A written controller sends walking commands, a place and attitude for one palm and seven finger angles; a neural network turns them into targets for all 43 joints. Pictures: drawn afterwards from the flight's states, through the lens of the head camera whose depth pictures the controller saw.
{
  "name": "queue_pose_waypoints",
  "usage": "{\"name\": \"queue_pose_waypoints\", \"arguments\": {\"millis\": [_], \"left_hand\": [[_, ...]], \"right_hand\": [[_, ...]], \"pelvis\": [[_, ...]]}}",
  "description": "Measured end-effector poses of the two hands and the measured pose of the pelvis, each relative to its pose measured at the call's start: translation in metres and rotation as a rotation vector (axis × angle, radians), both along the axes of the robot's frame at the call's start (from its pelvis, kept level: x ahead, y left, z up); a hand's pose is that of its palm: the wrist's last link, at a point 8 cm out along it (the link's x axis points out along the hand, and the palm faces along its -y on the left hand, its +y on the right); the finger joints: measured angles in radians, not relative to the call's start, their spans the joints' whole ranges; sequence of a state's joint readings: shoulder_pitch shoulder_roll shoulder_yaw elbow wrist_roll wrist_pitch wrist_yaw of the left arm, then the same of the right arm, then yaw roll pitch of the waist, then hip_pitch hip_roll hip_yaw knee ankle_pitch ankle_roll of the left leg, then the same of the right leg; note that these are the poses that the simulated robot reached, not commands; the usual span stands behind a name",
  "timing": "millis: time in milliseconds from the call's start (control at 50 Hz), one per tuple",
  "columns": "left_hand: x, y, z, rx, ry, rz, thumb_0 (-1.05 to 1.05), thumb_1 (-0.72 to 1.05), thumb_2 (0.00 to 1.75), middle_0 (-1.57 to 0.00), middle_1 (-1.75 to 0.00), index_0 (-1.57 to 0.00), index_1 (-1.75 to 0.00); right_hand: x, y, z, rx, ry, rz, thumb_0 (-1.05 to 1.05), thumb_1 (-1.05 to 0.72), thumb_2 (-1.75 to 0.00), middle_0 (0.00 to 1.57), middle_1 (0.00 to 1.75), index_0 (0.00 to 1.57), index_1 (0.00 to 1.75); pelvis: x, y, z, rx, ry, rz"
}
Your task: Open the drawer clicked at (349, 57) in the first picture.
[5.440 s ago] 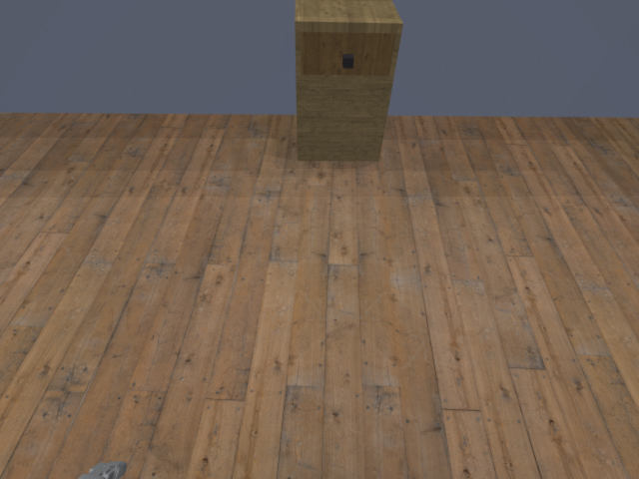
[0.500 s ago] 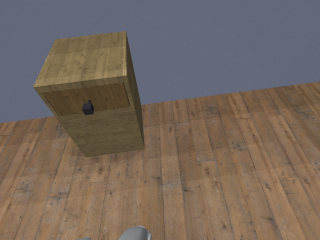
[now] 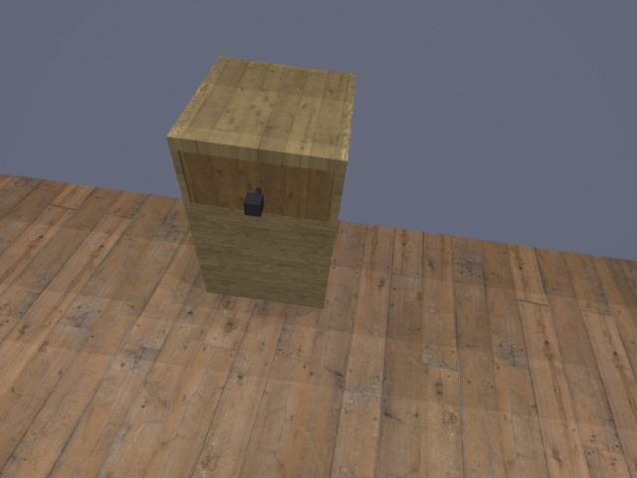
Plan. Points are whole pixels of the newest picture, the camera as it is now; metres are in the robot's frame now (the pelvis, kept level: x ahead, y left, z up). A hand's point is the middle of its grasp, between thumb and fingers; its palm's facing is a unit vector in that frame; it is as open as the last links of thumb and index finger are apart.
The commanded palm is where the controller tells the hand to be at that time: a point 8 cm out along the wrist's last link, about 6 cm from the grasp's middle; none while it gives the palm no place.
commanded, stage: take the last steps up to it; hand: left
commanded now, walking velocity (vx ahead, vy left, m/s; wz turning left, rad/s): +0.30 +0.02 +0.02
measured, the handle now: (255, 199) +0.77 +0.23 -0.22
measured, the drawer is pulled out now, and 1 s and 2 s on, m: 0.00 0.00 0.00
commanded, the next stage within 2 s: come to a stop and stand still in 0.58 s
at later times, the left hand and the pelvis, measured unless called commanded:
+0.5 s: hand (240, 404) +0.25 +0.14 -0.17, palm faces +0.02 -0.98 -0.19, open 7.4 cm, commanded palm none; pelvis +0.15 -0.03 -0.01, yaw +2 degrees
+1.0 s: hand (207, 412) +0.23 +0.19 -0.18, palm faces +0.05 -0.99 -0.16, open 7.4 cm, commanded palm none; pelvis +0.24 +0.02 +0.00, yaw -1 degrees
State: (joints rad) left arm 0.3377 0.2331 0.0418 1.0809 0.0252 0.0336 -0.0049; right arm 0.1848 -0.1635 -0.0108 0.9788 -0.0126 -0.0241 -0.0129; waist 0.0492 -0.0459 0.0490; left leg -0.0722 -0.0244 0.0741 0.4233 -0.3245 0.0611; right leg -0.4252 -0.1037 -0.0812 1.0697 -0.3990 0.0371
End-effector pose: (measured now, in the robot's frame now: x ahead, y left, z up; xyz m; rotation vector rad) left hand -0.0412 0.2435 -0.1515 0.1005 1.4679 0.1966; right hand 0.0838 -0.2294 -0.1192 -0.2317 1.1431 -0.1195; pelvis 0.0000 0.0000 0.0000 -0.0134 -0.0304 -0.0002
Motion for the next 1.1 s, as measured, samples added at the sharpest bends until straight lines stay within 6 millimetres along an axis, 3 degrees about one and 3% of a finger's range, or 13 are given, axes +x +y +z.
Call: {"name": "queue_pose_waypoints", "arguments": {"millis": [120, 240, 300, 360, 440, 500, 580, 660, 780, 880, 940, 1020, 1100], "left_hand": [[0.074, 0.0, 0.004, -0.008, -0.12, -0.037, 0.01, 0.91, 0.9, -0.2, -0.3, -0.2, -0.3], [0.167, -0.014, 0.006, -0.01, -0.219, -0.109, 0.01, 0.91, 0.9, -0.2, -0.3, -0.2, -0.3], [0.219, -0.027, 0.007, -0.004, -0.273, -0.155, 0.01, 0.9, 0.9, -0.2, -0.3, -0.2, -0.3], [0.265, -0.04, 0.005, 0.011, -0.346, -0.179, 0.01, 0.9, 0.9, -0.2, -0.3, -0.2, -0.3], [0.285, -0.05, 0.011, 0.018, -0.384, -0.144, 0.0, 0.9, 0.9, -0.2, -0.3, -0.2, -0.3], [0.279, -0.053, 0.015, 0.02, -0.331, -0.112, 0.0, 0.9, 0.9, -0.2, -0.3, -0.2, -0.3], [0.271, -0.04, 0.019, 0.051, -0.267, -0.064, -0.01, 0.94, 0.9, -0.2, -0.3, -0.2, -0.3], [0.261, -0.029, 0.015, 0.033, -0.196, -0.034, -0.01, 0.94, 0.9, -0.2, -0.3, -0.2, -0.3], [0.249, -0.012, -0.01, -0.02, -0.07, 0.028, 0.0, 0.92, 0.9, -0.2, -0.3, -0.2, -0.3], [0.252, -0.009, -0.012, -0.044, 0.019, 0.021, 0.0, 0.91, 0.9, -0.2, -0.3, -0.2, -0.3], [0.26, -0.006, -0.006, -0.043, 0.031, -0.001, 0.0, 0.91, 0.9, -0.2, -0.3, -0.2, -0.3], [0.276, 0.0, -0.002, -0.016, 0.005, -0.022, 0.0, 0.91, 0.9, -0.2, -0.3, -0.2, -0.3], [0.294, 0.001, 0.002, 0.023, -0.056, -0.038, 0.0, 0.9, 0.9, -0.2, -0.3, -0.2, -0.3]], "right_hand": [[-0.047, -0.003, -0.008, -0.011, 0.157, -0.088, 0.0, -0.93, -0.9, 0.2, 0.3, 0.21, 0.3], [-0.094, -0.001, -0.018, 0.018, 0.35, -0.182, 0.0, -0.92, -0.9, 0.2, 0.3, 0.2, 0.3], [-0.107, 0.0, -0.024, 0.044, 0.441, -0.225, 0.0, -0.91, -0.9, 0.2, 0.3, 0.2, 0.3], [-0.107, -0.002, -0.034, 0.073, 0.52, -0.247, 0.01, -0.91, -0.9, 0.2, 0.3, 0.2, 0.3], [-0.067, -0.01, -0.036, 0.091, 0.509, -0.235, 0.01, -0.91, -0.9, 0.2, 0.3, 0.2, 0.3], [-0.013, -0.017, -0.034, 0.09, 0.416, -0.201, 0.01, -0.91, -0.9, 0.2, 0.3, 0.2, 0.3], [0.064, -0.018, -0.029, 0.089, 0.272, -0.153, 0.01, -0.91, -0.9, 0.2, 0.3, 0.2, 0.3], [0.129, -0.015, -0.023, 0.06, 0.18, -0.1, 0.02, -0.93, -0.9, 0.2, 0.3, 0.2, 0.3], [0.202, -0.001, -0.017, -0.008, 0.091, -0.04, 0.02, -0.94, -0.9, 0.2, 0.3, 0.2, 0.3], [0.234, 0.024, -0.009, -0.013, 0.075, -0.032, 0.01, -0.93, -0.9, 0.2, 0.3, 0.2, 0.3], [0.243, 0.027, -0.005, -0.015, 0.064, -0.054, 0.0, -0.94, -0.9, 0.2, 0.3, 0.21, 0.3], [0.239, 0.018, -0.004, -0.016, 0.069, -0.078, 0.0, -0.93, -0.9, 0.2, 0.3, 0.21, 0.3], [0.222, 0.0, -0.008, -0.011, 0.09, -0.097, 0.0, -0.92, -0.9, 0.2, 0.3, 0.21, 0.3]], "pelvis": [[0.026, 0.006, 0.002, 0.008, -0.003, 0.009], [0.063, -0.001, -0.004, 0.022, -0.003, 0.005], [0.086, -0.009, -0.01, 0.026, 0.0, 0.0], [0.112, -0.021, -0.022, 0.019, -0.003, 0.001], [0.136, -0.03, -0.018, 0.008, -0.011, 0.023], [0.153, -0.031, -0.009, 0.002, -0.002, 0.029], [0.175, -0.029, 0.0, 0.0, 0.014, 0.035], [0.197, -0.019, 0.002, -0.008, 0.018, 0.036], [0.235, 0.009, -0.009, -0.026, 0.011, 0.031], [0.251, 0.019, -0.003, -0.001, 0.013, 0.01], [0.249, 0.02, 0.002, -0.008, 0.019, 0.0], [0.243, 0.014, 0.003, -0.01, 0.028, -0.015], [0.234, 0.001, 0.002, -0.005, 0.028, -0.016]]}}
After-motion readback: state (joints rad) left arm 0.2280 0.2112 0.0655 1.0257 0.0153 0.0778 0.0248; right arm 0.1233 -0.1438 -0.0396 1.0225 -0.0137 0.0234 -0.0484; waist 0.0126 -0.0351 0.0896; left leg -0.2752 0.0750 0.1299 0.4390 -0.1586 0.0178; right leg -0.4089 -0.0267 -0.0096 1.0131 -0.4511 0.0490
